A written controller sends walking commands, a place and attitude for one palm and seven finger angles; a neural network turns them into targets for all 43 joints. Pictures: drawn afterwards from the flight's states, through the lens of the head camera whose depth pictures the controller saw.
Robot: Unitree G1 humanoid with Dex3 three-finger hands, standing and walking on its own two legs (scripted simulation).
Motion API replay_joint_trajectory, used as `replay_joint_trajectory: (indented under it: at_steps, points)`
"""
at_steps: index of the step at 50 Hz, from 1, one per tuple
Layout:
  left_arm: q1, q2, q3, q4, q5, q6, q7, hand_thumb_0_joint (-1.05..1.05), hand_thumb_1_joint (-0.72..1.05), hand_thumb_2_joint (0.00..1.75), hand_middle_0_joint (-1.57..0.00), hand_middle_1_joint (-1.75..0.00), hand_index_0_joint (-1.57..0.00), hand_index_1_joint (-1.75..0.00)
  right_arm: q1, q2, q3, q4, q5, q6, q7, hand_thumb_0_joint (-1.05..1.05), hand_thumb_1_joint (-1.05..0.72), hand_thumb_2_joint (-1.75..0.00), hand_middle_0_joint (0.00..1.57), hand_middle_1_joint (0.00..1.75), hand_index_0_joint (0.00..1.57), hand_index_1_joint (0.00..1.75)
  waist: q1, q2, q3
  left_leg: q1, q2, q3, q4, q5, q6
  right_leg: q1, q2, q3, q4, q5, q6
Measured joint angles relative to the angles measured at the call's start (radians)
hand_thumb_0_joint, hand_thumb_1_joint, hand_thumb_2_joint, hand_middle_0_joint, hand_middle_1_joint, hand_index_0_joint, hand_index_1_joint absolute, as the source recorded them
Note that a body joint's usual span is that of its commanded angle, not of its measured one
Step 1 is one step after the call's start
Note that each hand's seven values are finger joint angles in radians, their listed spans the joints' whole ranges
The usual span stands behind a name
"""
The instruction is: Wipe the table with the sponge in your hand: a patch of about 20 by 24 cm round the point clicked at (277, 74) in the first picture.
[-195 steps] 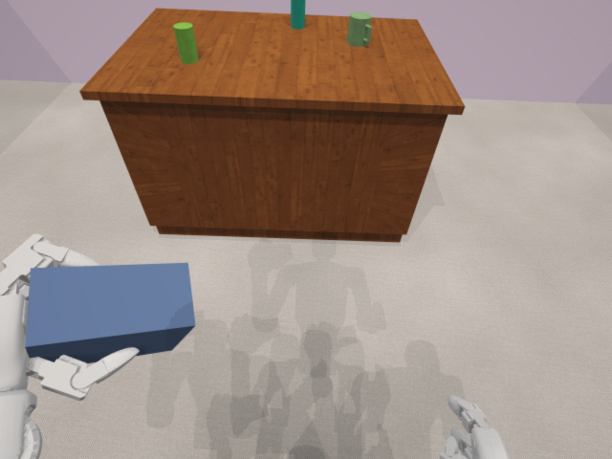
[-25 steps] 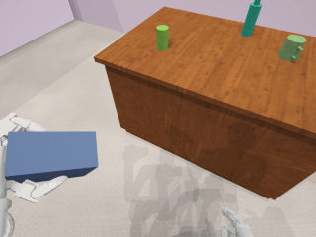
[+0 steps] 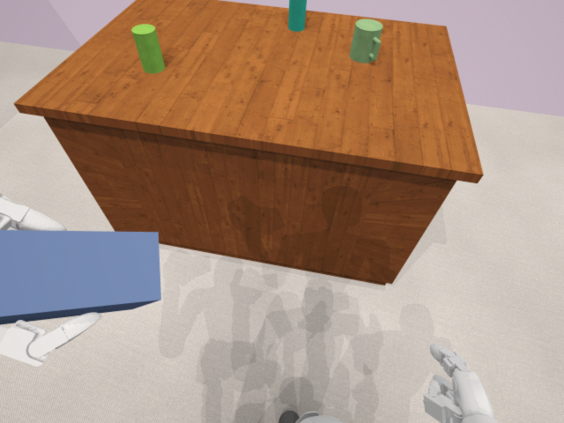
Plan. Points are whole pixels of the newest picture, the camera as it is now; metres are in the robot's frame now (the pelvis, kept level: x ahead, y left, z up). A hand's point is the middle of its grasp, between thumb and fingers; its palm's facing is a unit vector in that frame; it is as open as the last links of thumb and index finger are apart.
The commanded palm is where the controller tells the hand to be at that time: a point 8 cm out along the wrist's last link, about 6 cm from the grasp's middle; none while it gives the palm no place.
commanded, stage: turn to face it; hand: left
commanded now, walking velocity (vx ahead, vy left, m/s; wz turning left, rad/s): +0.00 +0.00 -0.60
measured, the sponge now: (99, 276) +0.23 +0.20 +0.16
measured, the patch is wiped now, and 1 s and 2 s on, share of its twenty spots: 0.00 0.00 0.00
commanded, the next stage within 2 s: take the last steps up to it in 0.96 s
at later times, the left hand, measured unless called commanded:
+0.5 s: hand (255, 286) +0.22 +0.05 +0.18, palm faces +0.00 -0.81 -0.59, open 10.8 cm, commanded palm +0.17 +0.13 +0.19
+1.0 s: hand (271, 380) +0.14 +0.03 +0.18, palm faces +0.01 -0.88 -0.47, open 10.9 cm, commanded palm +0.12 +0.07 +0.19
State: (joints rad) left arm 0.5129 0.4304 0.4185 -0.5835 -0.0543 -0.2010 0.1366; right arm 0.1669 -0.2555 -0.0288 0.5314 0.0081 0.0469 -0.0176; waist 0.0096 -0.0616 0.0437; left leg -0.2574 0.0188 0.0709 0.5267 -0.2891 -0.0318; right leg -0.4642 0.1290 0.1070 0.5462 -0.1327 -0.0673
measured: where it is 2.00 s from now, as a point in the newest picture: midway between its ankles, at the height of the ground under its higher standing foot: outside the picture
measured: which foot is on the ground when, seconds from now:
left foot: down 0.00-0.26, up 0.28-0.80, down 0.82-1.00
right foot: down 0.00-0.00, up 0.02-0.22, down 0.24-0.82, up 0.84-1.00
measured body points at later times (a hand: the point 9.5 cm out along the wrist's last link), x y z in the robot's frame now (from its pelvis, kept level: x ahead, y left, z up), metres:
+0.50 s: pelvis -0.07 -0.09 +0.00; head +0.00 -0.14 +0.45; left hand +0.21 +0.09 +0.21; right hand +0.01 -0.38 -0.11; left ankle -0.05 +0.07 -0.66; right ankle +0.00 -0.15 -0.73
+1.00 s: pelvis -0.15 -0.10 +0.01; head -0.15 -0.11 +0.46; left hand +0.13 +0.07 +0.21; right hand -0.09 -0.36 -0.09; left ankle -0.10 +0.04 -0.73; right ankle -0.17 -0.19 -0.69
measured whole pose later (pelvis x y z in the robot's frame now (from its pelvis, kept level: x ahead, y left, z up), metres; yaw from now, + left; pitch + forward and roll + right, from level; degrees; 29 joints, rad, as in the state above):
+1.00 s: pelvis -0.15 -0.10 +0.01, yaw -27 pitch +0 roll +1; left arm 0.50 0.38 0.37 -0.47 -0.02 -0.19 0.13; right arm 0.24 -0.16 0.01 0.56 0.01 -0.04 -0.01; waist 0.03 0.02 0.00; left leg -0.20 0.10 0.11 0.52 -0.30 -0.05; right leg -0.47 0.05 0.00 0.92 -0.41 0.03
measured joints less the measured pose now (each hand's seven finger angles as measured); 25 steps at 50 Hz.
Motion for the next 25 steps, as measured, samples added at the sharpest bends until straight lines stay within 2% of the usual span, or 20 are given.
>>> replay_joint_trajectory:
  at_steps: [2,4,5,8,11,12,13,14,16,19,22,25]
  points:
    - [-0.024,-0.021,-0.011,0.045,0.014,0.01,0.0,-0.01,-0.54,1.0,-0.64,-1.38,-0.64,-1.37,0.012,0.024,0.012,-0.006,0.0,-0.012,-0.006,0.02,-0.91,-0.9,0.19,0.3,0.2,0.3,0.015,-0.001,-0.001,0.014,0.016,0.024,0.007,0.008,0.001,-0.056,-0.003,-0.023,0.197,-0.171,0.047]
    - [-0.038,-0.041,-0.027,0.087,0.028,0.019,-0.001,-0.01,-0.54,1.0,-0.64,-1.38,-0.64,-1.37,0.03,0.051,0.021,-0.007,0.0,-0.027,-0.006,0.02,-0.91,-0.9,0.19,0.3,0.2,0.3,0.02,0.019,-0.007,0.026,0.043,0.032,0.014,-0.008,-0.008,-0.094,-0.026,-0.067,0.407,-0.237,0.08]
    - [-0.043,-0.056,-0.04,0.102,0.031,0.025,-0.002,-0.01,-0.54,1.0,-0.64,-1.38,-0.64,-1.37,0.039,0.062,0.026,-0.005,0.002,-0.035,-0.002,0.02,-0.91,-0.9,0.19,0.3,0.2,0.3,0.027,0.033,-0.007,0.033,0.06,0.036,0.014,-0.011,-0.014,-0.091,-0.046,-0.088,0.452,-0.252,0.091]
    - [-0.052,-0.092,-0.076,0.106,0.034,0.042,0.002,-0.01,-0.54,1.01,-0.64,-1.38,-0.64,-1.37,0.057,0.088,0.049,0.0,0.006,-0.063,0.01,0.01,-0.9,-0.9,0.19,0.3,0.2,0.3,0.055,0.072,0.005,0.051,0.119,0.069,0.02,-0.016,-0.041,-0.024,-0.107,-0.135,0.379,-0.279,0.114]
    - [-0.079,-0.085,-0.093,0.092,0.039,0.041,0.004,-0.01,-0.54,1.01,-0.64,-1.38,-0.64,-1.37,0.061,0.111,0.071,-0.001,0.002,-0.096,0.025,0.01,-0.9,-0.9,0.2,0.3,0.2,0.3,0.06,0.094,0.035,0.039,0.173,0.092,0.065,-0.033,-0.074,0.079,-0.141,-0.161,0.202,-0.261,0.124]
    - [-0.096,-0.072,-0.093,0.088,0.041,0.038,0.003,-0.01,-0.54,1.01,-0.64,-1.38,-0.64,-1.37,0.06,0.115,0.076,-0.003,0.0,-0.104,0.029,0.01,-0.9,-0.9,0.2,0.3,0.2,0.3,0.057,0.099,0.047,0.026,0.192,0.094,0.097,-0.044,-0.087,0.114,-0.144,-0.172,0.138,-0.218,0.118]
    - [-0.121,-0.066,-0.093,0.089,0.043,0.034,0.0,-0.01,-0.54,1.01,-0.64,-1.38,-0.64,-1.37,0.051,0.112,0.078,0.0,0.0,-0.11,0.033,0.01,-0.9,-0.9,0.2,0.3,0.2,0.3,0.05,0.121,0.069,0.011,0.222,0.087,0.136,-0.059,-0.094,0.122,-0.127,-0.193,0.113,-0.147,0.089]
    - [-0.147,-0.062,-0.095,0.091,0.045,0.03,-0.002,-0.01,-0.54,1.01,-0.64,-1.38,-0.64,-1.37,0.039,0.106,0.076,0.007,0.001,-0.111,0.035,0.01,-0.9,-0.9,0.2,0.3,0.21,0.3,0.034,0.141,0.093,-0.013,0.238,0.061,0.188,-0.081,-0.08,0.12,-0.106,-0.209,0.121,-0.133,0.051]
    - [-0.17,-0.049,-0.088,0.083,0.04,0.022,-0.005,-0.01,-0.54,1.01,-0.64,-1.38,-0.64,-1.37,0.006,0.093,0.071,0.032,-0.001,-0.096,0.035,0.01,-0.9,-0.9,0.2,0.3,0.21,0.3,0.009,0.13,0.117,-0.096,0.182,-0.007,0.372,-0.195,-0.064,0.088,-0.097,-0.203,0.14,-0.144,-0.004]
    - [-0.1,-0.029,-0.045,0.041,0.015,0.007,-0.005,-0.01,-0.54,1.01,-0.64,-1.38,-0.64,-1.37,-0.034,0.069,0.052,0.04,-0.005,-0.057,0.032,0.02,-0.9,-0.9,0.2,0.3,0.21,0.3,-0.019,0.095,0.128,-0.186,0.091,-0.048,0.587,-0.193,-0.059,0.063,-0.076,-0.15,0.087,-0.1,-0.03]
    - [0.007,-0.002,-0.009,0.0,0.002,-0.009,-0.004,-0.01,-0.54,1.01,-0.64,-1.38,-0.64,-1.37,-0.045,0.041,0.027,0.027,-0.007,-0.028,0.029,0.02,-0.9,-0.9,0.2,0.3,0.2,0.3,-0.049,0.078,0.121,-0.216,0.049,-0.049,0.602,-0.162,-0.065,0.064,-0.049,-0.114,0.014,-0.041,-0.044]
    - [0.068,0.027,0.007,-0.025,-0.005,-0.019,-0.002,-0.01,-0.54,1.01,-0.64,-1.38,-0.64,-1.37,-0.034,0.011,0.001,0.022,-0.006,-0.015,0.02,0.02,-0.91,-0.9,0.2,0.3,0.2,0.3,-0.055,0.065,0.1,-0.211,0.027,-0.05,0.53,-0.149,-0.061,0.072,-0.028,-0.09,-0.044,0.003,-0.055]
